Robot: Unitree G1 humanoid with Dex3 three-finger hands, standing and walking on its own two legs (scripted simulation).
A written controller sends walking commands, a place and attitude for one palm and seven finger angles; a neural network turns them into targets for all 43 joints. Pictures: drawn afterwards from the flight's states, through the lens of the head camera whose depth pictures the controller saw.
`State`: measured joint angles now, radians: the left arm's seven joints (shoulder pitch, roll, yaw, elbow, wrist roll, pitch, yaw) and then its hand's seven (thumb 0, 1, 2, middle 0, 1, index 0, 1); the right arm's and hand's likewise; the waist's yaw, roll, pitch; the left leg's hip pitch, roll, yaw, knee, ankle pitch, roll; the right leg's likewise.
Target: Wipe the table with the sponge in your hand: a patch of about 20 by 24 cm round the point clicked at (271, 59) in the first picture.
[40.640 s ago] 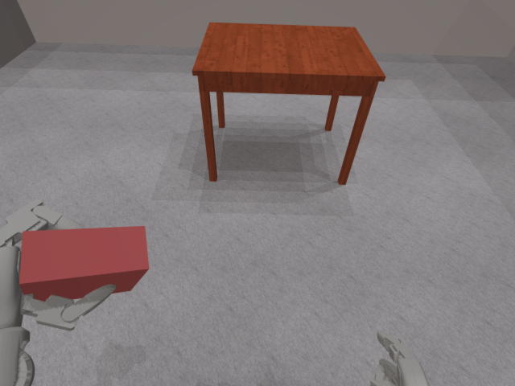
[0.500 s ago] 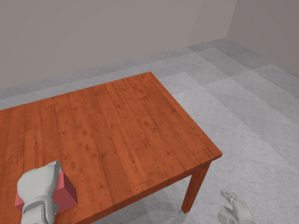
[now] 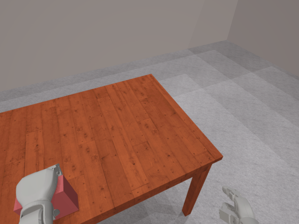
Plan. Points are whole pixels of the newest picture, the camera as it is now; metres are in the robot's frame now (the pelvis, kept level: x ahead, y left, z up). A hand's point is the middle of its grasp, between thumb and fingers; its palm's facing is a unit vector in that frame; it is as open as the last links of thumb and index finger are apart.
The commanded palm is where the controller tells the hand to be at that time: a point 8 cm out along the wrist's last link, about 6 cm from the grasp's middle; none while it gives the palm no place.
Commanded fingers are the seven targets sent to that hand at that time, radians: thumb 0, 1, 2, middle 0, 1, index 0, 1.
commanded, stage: lift the sponge slowly off the table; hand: left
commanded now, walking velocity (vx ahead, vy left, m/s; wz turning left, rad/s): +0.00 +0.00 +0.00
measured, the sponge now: (52, 204) +0.17 +0.31 -0.06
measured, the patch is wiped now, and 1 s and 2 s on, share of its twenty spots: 1.00 1.00 1.00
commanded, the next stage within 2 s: bring the sponge back beside the body in 1.72 s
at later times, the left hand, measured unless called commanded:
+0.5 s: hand (47, 199) +0.17 +0.29 +0.00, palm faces -0.04 -0.16 -0.99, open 9.5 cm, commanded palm +0.14 +0.29 +0.07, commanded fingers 0.00 0.10 1.30 -1.20 -1.60 -1.20 -1.60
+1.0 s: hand (38, 193) +0.17 +0.30 +0.04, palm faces -0.02 -0.15 -0.99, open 9.5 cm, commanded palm +0.14 +0.29 +0.11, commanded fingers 0.00 0.10 1.30 -1.20 -1.60 -1.20 -1.60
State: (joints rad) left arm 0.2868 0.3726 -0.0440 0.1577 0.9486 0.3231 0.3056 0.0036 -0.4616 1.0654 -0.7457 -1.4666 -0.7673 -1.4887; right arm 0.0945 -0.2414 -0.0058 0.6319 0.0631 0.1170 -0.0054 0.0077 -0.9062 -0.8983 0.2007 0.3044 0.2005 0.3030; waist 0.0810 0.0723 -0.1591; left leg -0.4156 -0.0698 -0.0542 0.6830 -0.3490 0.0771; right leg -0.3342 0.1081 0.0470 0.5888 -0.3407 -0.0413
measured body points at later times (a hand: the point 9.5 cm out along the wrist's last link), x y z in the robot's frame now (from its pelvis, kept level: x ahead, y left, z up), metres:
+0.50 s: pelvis +0.00 +0.00 +0.01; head -0.03 -0.02 +0.46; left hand +0.16 +0.30 +0.06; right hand +0.24 -0.19 -0.06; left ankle -0.01 +0.07 -0.72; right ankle -0.03 -0.11 -0.72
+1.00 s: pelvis -0.01 -0.01 +0.01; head -0.05 -0.03 +0.46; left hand +0.16 +0.30 +0.09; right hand +0.23 -0.21 -0.06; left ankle -0.01 +0.07 -0.72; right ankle -0.03 -0.11 -0.72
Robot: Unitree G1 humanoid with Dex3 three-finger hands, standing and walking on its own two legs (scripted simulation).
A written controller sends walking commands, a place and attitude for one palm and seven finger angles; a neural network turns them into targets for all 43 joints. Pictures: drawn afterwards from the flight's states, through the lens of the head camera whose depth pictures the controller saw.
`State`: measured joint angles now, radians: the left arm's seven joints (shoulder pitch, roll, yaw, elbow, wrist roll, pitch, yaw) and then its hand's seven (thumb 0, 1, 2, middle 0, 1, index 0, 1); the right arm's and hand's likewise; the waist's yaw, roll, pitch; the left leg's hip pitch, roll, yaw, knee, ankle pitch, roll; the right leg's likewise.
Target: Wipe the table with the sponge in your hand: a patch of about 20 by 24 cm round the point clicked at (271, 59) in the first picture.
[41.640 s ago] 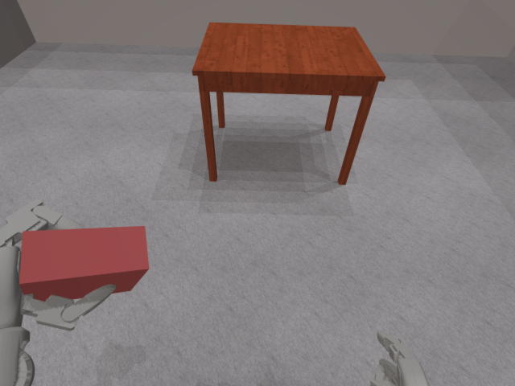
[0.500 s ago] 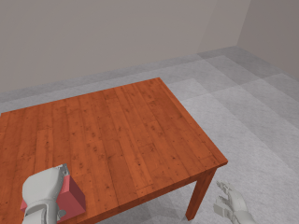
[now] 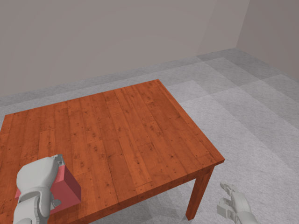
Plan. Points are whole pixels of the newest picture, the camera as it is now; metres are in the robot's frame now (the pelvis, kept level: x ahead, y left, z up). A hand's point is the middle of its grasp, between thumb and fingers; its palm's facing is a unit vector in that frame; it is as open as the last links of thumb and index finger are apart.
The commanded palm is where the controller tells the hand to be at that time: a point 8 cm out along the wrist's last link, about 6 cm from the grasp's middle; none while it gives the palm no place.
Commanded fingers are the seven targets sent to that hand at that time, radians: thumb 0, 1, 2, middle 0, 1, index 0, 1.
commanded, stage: lift the sponge slowly off the table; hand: left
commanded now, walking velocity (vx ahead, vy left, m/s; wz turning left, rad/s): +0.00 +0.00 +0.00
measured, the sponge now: (55, 195) +0.17 +0.31 -0.02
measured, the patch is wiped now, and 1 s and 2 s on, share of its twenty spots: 1.00 1.00 1.00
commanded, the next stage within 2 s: bring the sponge back beside the body in 0.72 s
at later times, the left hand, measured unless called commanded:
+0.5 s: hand (47, 172) +0.20 +0.31 +0.06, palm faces +0.04 -0.14 -0.99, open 9.5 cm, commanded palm +0.16 +0.30 +0.13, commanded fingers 0.00 0.10 1.30 -1.20 -1.60 -1.20 -1.60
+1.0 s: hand (46, 172) +0.19 +0.30 +0.08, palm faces +0.07 -0.13 -0.99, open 9.5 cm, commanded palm +0.16 +0.30 +0.14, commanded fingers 0.00 0.10 1.30 -1.20 -1.60 -1.20 -1.60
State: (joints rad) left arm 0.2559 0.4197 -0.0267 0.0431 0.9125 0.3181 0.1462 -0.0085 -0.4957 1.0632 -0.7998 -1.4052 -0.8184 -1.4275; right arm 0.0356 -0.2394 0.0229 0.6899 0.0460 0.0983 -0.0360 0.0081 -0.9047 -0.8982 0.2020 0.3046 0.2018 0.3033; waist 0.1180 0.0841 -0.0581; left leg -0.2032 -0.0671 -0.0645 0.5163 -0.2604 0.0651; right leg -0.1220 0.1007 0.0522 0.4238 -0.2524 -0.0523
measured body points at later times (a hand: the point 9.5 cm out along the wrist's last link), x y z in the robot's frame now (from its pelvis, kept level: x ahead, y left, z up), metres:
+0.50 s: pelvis +0.00 +0.00 +0.00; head -0.04 -0.03 +0.45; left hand +0.19 +0.31 +0.12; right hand +0.25 -0.20 -0.06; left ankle +0.01 +0.08 -0.74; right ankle -0.01 -0.10 -0.74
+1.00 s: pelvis +0.00 +0.00 +0.00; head -0.05 -0.03 +0.45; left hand +0.18 +0.30 +0.13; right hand +0.25 -0.19 -0.06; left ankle +0.01 +0.08 -0.74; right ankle -0.01 -0.10 -0.74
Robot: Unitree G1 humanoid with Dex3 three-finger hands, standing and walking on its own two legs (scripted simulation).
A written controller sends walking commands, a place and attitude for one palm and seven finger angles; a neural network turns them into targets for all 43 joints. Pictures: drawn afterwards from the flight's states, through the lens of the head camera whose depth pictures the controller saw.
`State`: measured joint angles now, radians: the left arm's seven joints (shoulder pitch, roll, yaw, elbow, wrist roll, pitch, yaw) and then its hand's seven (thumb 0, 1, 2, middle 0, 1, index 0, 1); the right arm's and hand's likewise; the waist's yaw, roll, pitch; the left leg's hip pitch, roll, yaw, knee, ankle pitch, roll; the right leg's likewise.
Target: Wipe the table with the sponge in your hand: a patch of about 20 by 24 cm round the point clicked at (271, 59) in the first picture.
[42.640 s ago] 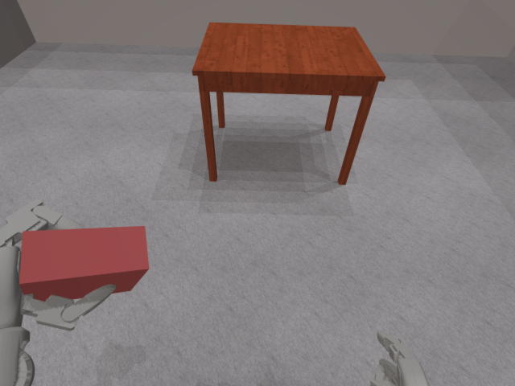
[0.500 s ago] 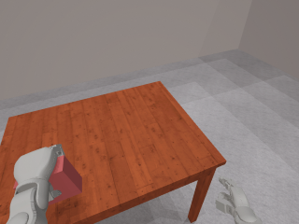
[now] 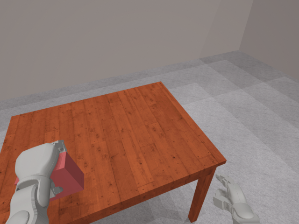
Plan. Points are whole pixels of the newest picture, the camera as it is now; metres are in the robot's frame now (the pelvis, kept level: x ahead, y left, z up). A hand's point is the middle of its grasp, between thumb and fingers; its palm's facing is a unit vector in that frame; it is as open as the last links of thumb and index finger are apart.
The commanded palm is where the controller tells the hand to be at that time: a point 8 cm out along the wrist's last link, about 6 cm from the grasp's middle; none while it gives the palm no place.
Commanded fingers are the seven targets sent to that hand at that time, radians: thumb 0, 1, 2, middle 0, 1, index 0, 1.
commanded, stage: bring the sponge back beside the body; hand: left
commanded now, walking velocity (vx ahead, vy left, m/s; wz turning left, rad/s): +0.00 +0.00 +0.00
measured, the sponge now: (57, 181) +0.18 +0.30 +0.03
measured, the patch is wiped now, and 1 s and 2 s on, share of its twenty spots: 1.00 1.00 1.00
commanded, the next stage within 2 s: step back with the hand held close in 1.40 s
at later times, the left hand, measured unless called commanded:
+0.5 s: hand (51, 166) +0.19 +0.29 +0.10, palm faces +0.11 -0.14 -0.98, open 9.5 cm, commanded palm +0.16 +0.29 +0.16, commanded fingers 0.00 0.10 1.30 -1.20 -1.60 -1.20 -1.60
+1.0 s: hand (50, 163) +0.19 +0.28 +0.11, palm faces +0.15 -0.17 -0.97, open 9.5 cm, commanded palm +0.15 +0.28 +0.18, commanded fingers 0.00 0.10 1.30 -1.20 -1.60 -1.20 -1.60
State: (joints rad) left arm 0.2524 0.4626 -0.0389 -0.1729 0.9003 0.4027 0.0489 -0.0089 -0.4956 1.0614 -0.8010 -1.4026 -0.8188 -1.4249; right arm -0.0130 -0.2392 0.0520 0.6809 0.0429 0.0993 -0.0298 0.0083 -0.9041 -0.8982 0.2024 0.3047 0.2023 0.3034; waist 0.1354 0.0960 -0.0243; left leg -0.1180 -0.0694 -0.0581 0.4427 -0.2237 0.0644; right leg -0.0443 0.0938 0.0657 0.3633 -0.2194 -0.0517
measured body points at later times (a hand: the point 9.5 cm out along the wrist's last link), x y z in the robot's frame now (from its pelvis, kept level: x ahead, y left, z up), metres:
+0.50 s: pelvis -0.01 +0.00 +0.00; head -0.05 -0.04 +0.45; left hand +0.18 +0.29 +0.15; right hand +0.26 -0.19 -0.06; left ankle +0.01 +0.08 -0.74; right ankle -0.01 -0.10 -0.74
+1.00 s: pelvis -0.01 -0.01 +0.00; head -0.05 -0.04 +0.45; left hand +0.18 +0.29 +0.16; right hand +0.27 -0.19 -0.05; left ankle +0.01 +0.08 -0.74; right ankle -0.01 -0.10 -0.74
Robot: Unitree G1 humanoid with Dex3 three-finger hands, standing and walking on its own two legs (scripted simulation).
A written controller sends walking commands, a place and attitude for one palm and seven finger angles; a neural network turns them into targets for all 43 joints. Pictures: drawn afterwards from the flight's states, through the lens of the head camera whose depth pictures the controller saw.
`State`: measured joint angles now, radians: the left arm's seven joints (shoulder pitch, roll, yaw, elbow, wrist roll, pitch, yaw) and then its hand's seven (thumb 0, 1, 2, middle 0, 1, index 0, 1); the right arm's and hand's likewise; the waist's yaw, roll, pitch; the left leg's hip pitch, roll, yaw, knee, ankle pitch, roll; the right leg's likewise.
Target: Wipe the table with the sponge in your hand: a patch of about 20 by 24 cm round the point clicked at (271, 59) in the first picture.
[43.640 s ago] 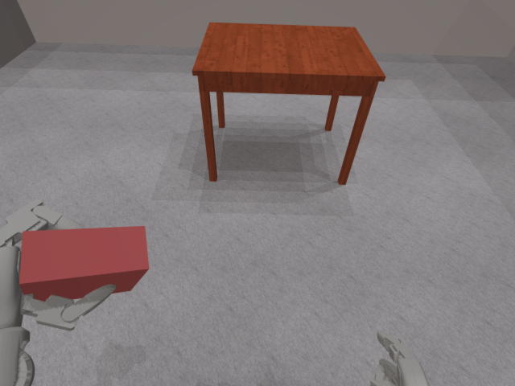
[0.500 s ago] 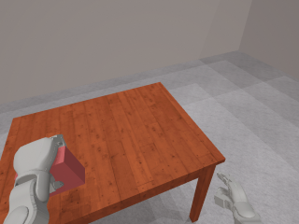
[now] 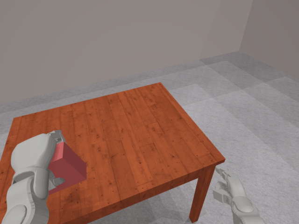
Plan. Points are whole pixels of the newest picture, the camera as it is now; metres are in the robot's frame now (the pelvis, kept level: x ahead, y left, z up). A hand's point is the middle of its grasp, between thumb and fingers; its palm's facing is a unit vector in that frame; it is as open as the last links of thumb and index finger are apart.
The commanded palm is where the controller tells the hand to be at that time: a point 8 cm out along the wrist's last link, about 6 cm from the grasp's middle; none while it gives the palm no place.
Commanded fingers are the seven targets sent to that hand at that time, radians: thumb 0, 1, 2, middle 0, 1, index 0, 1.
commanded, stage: bring the sponge back beside the body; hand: left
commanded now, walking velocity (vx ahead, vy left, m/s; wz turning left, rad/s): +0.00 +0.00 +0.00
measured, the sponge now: (58, 173) +0.19 +0.29 +0.07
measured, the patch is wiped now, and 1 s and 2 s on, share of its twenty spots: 1.00 1.00 1.00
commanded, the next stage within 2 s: step back with the hand held close in 0.40 s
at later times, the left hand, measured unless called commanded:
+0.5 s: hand (53, 164) +0.19 +0.28 +0.11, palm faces +0.14 -0.19 -0.97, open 9.5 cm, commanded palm +0.16 +0.28 +0.17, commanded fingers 0.00 0.10 1.30 -1.20 -1.60 -1.20 -1.60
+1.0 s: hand (45, 156) +0.19 +0.28 +0.15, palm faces +0.37 -0.84 -0.38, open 9.5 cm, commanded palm +0.14 +0.31 +0.17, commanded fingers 0.00 0.10 1.30 -1.20 -1.60 -1.20 -1.60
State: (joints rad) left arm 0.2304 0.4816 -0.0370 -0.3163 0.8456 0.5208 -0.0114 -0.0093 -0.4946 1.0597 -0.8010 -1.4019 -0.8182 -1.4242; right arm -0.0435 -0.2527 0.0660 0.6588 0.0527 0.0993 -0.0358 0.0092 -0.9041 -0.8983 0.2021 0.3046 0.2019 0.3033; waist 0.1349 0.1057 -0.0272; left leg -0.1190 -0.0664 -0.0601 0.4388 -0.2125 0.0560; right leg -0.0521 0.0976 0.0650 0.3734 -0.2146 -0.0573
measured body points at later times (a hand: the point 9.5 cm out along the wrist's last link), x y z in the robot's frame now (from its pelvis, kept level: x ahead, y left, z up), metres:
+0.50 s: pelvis +0.00 +0.00 +0.00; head -0.05 -0.04 +0.45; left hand +0.18 +0.29 +0.16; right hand +0.27 -0.19 -0.05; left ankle +0.02 +0.08 -0.74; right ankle +0.00 -0.09 -0.74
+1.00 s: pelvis -0.02 +0.02 -0.01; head -0.03 +0.05 +0.44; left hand +0.16 +0.32 +0.17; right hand +0.13 -0.23 -0.09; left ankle +0.02 +0.08 -0.74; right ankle +0.00 -0.09 -0.74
